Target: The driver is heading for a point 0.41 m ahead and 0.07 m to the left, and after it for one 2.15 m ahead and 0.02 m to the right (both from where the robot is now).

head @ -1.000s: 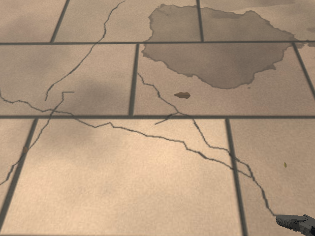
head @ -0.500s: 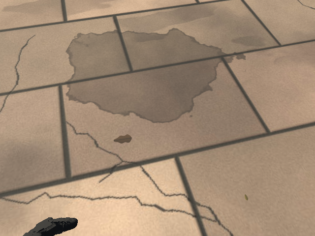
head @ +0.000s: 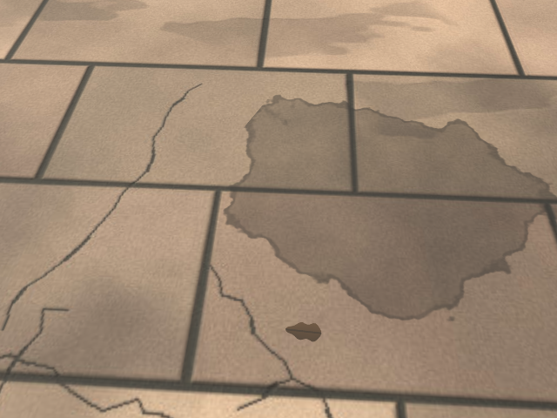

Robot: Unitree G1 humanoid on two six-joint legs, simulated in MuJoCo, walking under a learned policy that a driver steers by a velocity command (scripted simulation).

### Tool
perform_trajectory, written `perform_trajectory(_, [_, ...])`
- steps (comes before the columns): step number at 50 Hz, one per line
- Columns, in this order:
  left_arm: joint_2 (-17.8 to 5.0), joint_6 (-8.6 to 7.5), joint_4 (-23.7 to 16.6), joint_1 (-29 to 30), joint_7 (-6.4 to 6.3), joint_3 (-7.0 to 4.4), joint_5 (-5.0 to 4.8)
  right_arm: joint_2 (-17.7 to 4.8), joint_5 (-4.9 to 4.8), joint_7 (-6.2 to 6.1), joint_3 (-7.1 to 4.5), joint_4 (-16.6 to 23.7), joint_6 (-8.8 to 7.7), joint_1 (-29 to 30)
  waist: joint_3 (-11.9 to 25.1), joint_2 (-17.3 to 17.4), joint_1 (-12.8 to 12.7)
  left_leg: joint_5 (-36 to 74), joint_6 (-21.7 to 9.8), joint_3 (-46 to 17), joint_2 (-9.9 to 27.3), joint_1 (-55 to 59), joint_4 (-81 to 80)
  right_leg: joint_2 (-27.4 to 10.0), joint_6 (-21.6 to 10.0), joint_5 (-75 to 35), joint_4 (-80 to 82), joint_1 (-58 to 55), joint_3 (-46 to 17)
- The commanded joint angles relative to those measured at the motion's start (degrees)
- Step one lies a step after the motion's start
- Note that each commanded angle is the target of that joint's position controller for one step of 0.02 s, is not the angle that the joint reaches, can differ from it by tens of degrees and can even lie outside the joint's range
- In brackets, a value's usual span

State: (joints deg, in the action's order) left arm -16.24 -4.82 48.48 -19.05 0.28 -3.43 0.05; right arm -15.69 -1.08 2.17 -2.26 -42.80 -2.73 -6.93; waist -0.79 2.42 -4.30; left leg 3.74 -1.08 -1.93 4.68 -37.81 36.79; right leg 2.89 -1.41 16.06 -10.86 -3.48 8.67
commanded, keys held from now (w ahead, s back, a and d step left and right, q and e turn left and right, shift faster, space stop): w+q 0.32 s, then w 0.02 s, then w+e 0.66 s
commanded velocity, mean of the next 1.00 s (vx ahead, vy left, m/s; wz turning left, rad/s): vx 0.50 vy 0.00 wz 0.02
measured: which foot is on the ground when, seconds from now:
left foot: up 0.00-0.10, down 0.12-0.64, up 0.66-1.00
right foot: down 0.00-0.10, up 0.12-0.60, down 0.62-1.00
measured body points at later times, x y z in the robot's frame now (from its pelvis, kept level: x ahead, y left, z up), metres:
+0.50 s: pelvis +0.29 +0.05 +0.00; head +0.32 +0.06 +0.45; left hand +0.44 +0.33 -0.09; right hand +0.41 -0.22 -0.10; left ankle +0.20 +0.12 -0.74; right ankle +0.50 -0.07 -0.70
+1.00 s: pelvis +0.58 +0.04 +0.01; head +0.62 +0.03 +0.45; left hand +0.62 +0.33 -0.10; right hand +0.81 -0.20 -0.07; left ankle +0.77 +0.22 -0.69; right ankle +0.52 -0.04 -0.74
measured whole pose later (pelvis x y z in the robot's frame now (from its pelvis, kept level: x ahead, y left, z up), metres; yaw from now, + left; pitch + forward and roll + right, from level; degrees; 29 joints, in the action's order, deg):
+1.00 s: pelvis +0.58 +0.04 +0.01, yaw -2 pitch +2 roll +0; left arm -16.3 -2.4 44.0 -21.3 -0.6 -3.2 -1.5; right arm -16.1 0.3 0.5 -2.3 -37.9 -5.5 -3.1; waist -1.7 1.6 -4.9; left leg 1.7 3.5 -6.8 1.9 -35.1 32.1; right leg 6.8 -4.7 15.0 -19.9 6.1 -9.9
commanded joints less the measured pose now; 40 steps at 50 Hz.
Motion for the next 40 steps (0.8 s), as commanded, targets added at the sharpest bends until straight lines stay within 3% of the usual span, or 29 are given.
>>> perform_trajectory(1, [-9.7, 0.64, -1.5, -0.7, -0.57, -2.48, -0.69, -3.4, -0.01, 1.1, -0.65, 7.1, -0.81, 7.7, -4.2, -4.6, -0.3, -4.6, -1.9, 2.1, -0.7, -2.6, -2.6, -18.5, -7.1, -27.8, -0.2, -2.0, -3.1])
perform_trajectory(3, [-11.3, 1.61, -1.7, 0.3, -1.19, -2.9, -0.85, -4.9, 0.12, 1.57, -1.45, 7.9, -0.63, 5.7, -1.4, -6.6, 1.8, -10.9, -3.8, 5.7, -3.8, 2.8, -2.7, -18.6, -5.6, -46.5, -7.3, -4.1, -1.2])
perform_trajectory(4, [-11.9, 2.17, -1.9, 0.8, -1.61, -3.08, -0.82, -6.4, 0.18, 1.57, -2.37, 7.3, -0.44, 1.4, 1.7, -7.6, 4.4, -13.3, -5.1, 7.4, -6.0, 9.0, -2.5, -18.1, -4.7, -55.8, -14.2, -3.9, -0.1])
perform_trajectory(5, [-11.8, 2.68, -2.3, 1.5, -2.08, -2.91, -0.8, -9.0, 0.0, 1.17, -4.0, 5.3, -0.33, -7.0, 6.2, -6.7, 9.1, -11.0, -7.0, 7.9, -8.4, 20.9, -5.6, -16.1, -3.0, -57.8, -25.4, -0.1, 1.8])
perform_trajectory(6, [-10.4, 2.34, -3.6, 1.0, -2.5, -2.15, 0.03, -13.7, -0.09, 0.1, -5.92, 3.4, 0.16, -16.9, 12.2, -1.5, 13.2, -9.4, -10.6, -3.2, -2.3, 39.3, -6.5, -13.9, -0.7, -42.9, -42.3, 13.6, 2.0])
perform_trajectory(7, [-1.7, 0.54, -6.3, -5.2, -1.12, 0.81, 1.76, -19.3, -0.7, -0.27, -6.75, 3.5, 0.0, -16.6, 18.0, 13.0, 6.8, -17.6, -22.0, -35.3, 12.4, 60.0, -10.7, -1.4, 3.1, 12.2, -62.4, 40.5, -2.1])
perform_trajectory(8, [-6.5, -1.79, -6.3, 0.4, -0.12, 0.01, -0.21, -14.1, -0.45, -0.41, -5.34, 4.5, -0.32, -18.8, 23.1, 6.8, 11.2, -23.6, -22.9, -44.8, 14.4, 63.3, -17.7, -1.1, 2.4, 17.2, -68.7, 47.5, -13.9])
perform_trajectory(9, [-9.0, -3.08, -8.3, 6.1, 0.44, -0.68, -2.29, -11.5, 0.13, -0.58, -4.59, 4.3, -0.7, -16.6, 14.8, 4.5, 12.0, -19.7, -19.7, -35.8, 12.4, 57.8, -18.8, -4.1, 1.1, 12.1, -67.7, 51.7, -14.5])
perform_trajectory(10, [-8.1, -3.75, -8.9, 7.7, 0.24, -0.31, -1.83, -10.5, 0.12, -0.74, -4.28, 4.8, -0.89, -13.2, 10.1, -0.5, 9.7, -14.7, -17.7, -29.5, 10.0, 49.6, -19.0, -6.5, 0.5, 7.4, -62.8, 50.0, -14.1])
perform_trajectory(11, [-8.0, -3.67, -8.6, 8.8, -0.2, -0.62, -0.2, -8.7, 0.29, -0.82, -3.7, 5.7, -0.76, -9.5, 5.8, -3.4, 7.5, -8.4, -16.2, -24.2, 7.8, 41.2, -20.3, -8.0, 0.9, 4.8, -57.7, 46.6, -13.4])
perform_trajectory(12, [-8.4, -3.13, -8.8, 7.4, -0.24, -0.99, 0.28, -8.3, 1.12, -1.08, -3.41, 6.7, -0.83, -7.5, 5.0, -0.5, 5.2, -2.5, -16.9, -22.5, 7.1, 35.4, -21.4, -8.9, 1.5, 3.5, -55.8, 42.3, -14.0])
perform_trajectory(15, [-6.6, -1.32, -8.8, 6.0, -0.3, -0.86, 0.79, -8.6, 0.7, -1.66, -3.58, 7.2, -0.95, -6.1, 3.1, -0.6, 3.0, 2.5, -16.8, -17.3, 4.7, 26.6, -23.8, -8.9, 4.1, 1.5, -48.1, 38.2, -12.4])
perform_trajectory(17, [-4.9, -0.87, -9.9, 9.7, -0.34, -0.21, 0.99, -10.0, 0.45, -2.35, -3.97, 6.5, -0.96, -7.3, 1.5, -0.3, 4.0, 3.3, -15.5, -13.6, 3.0, 23.6, -24.6, -8.1, 5.4, -5.8, -39.8, 37.8, -11.3])
perform_trajectory(20, [-2.9, -1.23, -10.0, 14.7, 0.53, 0.81, 0.47, -9.1, 0.45, -2.68, -3.51, 4.7, -1.04, -9.8, 1.2, 1.5, 7.2, -1.3, -12.1, -8.2, 0.7, 22.6, -24.8, -6.7, 5.1, -21.5, -26.8, 32.7, -9.8])
perform_trajectory(23, [-4.2, -1.49, -11.2, 18.9, 1.15, 0.65, -0.67, -9.7, 0.43, -2.29, -3.37, 2.7, -1.34, -13.0, -0.3, 2.0, 9.4, -5.8, -11.4, -9.4, 3.6, 27.4, -24.8, -6.5, 3.1, -25.0, -22.1, 33.7, -10.1])
perform_trajectory(26, [-5.3, -1.61, -12.8, 21.3, 1.88, 0.36, -0.81, -10.5, 0.57, -2.23, -3.63, 0.8, -1.06, -14.7, -2.0, 1.6, 9.8, -1.9, -10.6, -10.2, 7.6, 36.5, -22.3, -6.3, 0.1, -18.2, -19.9, 39.2, -10.5])
perform_trajectory(28, [-5.9, -1.56, -13.0, 19.6, 2.4, 0.14, -0.92, -11.0, 0.57, -2.52, -3.88, 0.1, -0.62, -14.2, -1.7, 2.2, 8.3, 6.3, -9.3, -9.1, 8.7, 40.5, -19.4, -5.5, -1.9, -12.8, -19.2, 38.5, -9.9])
perform_trajectory(29, [-6.8, -1.51, -12.3, 16.6, 2.47, -0.33, -0.88, -11.3, 0.64, -2.7, -3.95, 0.3, -0.4, -13.0, 0.3, 2.6, 6.5, 16.1, -8.4, -7.4, 7.9, 41.2, -15.9, -3.8, -3.1, -10.7, -18.7, 34.0, -8.4])
perform_trajectory(30, [-8.1, -1.43, -10.6, 10.3, 2.32, -1.31, -0.69, -11.1, 0.8, -2.92, -3.78, 0.6, -0.03, -11.8, 4.5, 1.8, 3.0, 26.0, -7.1, -4.5, 5.8, 40.4, -8.3, -1.4, -4.6, -12.0, -17.4, 24.9, -6.5])
perform_trajectory(31, [-10.8, -1.25, -8.8, 2.0, 2.06, -2.44, -0.41, -9.8, 1.34, -3.34, -3.08, 1.6, 0.12, -11.5, 10.8, -0.3, -0.6, 24.5, -5.0, -1.7, 3.2, 34.3, 3.7, -4.4, -7.3, -15.4, -18.7, 11.2, -11.2])
perform_trajectory(32, [-16.4, -1.0, -8.6, -3.7, 1.9, -3.85, 0.05, -6.2, 1.84, -3.18, -1.81, 3.7, -0.82, -16.9, 18.4, -11.7, 0.5, 2.7, -0.2, 2.2, -4.8, 13.3, 25.2, -16.8, -16.3, -10.4, -16.9, -9.9, -35.3])
perform_trajectory(33, [-13.6, -0.64, -7.4, -6.0, 2.2, -3.34, -1.46, -5.4, 1.87, -2.72, -1.18, 3.4, -2.04, -16.7, 20.5, -18.0, -0.3, -34.1, 1.3, -2.4, -9.9, 0.0, 35.3, -21.7, -20.4, -0.5, -8.0, -17.2, -53.7])
perform_trajectory(34, [-10.4, -0.38, -8.2, -3.8, 1.91, -2.24, -1.71, -9.1, 0.26, -1.87, -1.85, 4.4, -3.19, -12.4, 14.0, -12.6, -1.2, -32.4, 0.5, -6.1, -6.1, -6.3, 39.0, -20.9, -17.5, 6.7, -6.5, -13.8, -50.1])
perform_trajectory(35, [-9.4, -0.03, -9.1, -0.8, 1.6, -2.0, -0.97, -9.1, -0.35, -1.53, -1.72, 5.6, -3.97, -7.5, 8.2, -7.4, -1.0, -28.1, -0.1, -5.0, -3.8, -7.0, 37.0, -18.7, -15.7, 4.9, -5.7, -6.4, -43.5])
perform_trajectory(36, [-8.3, 0.32, -9.5, 1.7, 1.58, -1.57, -0.47, -8.6, 0.88, -1.65, -1.81, 6.2, -4.33, -4.2, 3.0, -2.4, 0.3, -25.0, -0.3, -3.9, -2.1, -5.8, 31.7, -16.1, -13.9, -0.7, -4.2, 1.4, -37.9])
perform_trajectory(38, [-7.6, 0.38, -10.7, 4.1, 1.22, -1.22, -0.01, -8.3, 2.14, -1.94, -2.22, 6.6, -4.06, -5.7, 2.2, -5.2, 3.5, -21.7, 1.0, -3.8, -0.3, -0.3, 25.5, -13.6, -14.3, -11.3, -2.6, 8.3, -34.3])
perform_trajectory(40, [-7.9, 0.43, -10.8, 4.2, 0.76, -1.39, -0.37, -7.2, 2.18, -2.13, -2.1, 6.2, -3.35, -6.8, 2.6, -6.1, 4.6, -20.9, 2.5, -2.7, -0.3, 1.6, 21.2, -12.2, -14.6, -16.2, -1.8, 11.5, -30.9])
Velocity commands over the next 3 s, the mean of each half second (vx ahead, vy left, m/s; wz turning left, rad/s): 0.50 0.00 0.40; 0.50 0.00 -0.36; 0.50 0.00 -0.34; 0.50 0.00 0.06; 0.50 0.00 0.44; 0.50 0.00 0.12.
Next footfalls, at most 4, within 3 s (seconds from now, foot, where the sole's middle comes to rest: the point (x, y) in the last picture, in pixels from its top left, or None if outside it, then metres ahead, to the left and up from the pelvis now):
0.12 left None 0.24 0.13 -0.78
0.62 right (325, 388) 0.56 -0.03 -0.78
1.12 left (252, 285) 0.83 0.17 -0.78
1.58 right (362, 232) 1.04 -0.14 -0.78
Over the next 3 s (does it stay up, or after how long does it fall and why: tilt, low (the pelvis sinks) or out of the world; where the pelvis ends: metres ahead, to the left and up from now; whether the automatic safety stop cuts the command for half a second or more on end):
stays up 1.68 -0.04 0.01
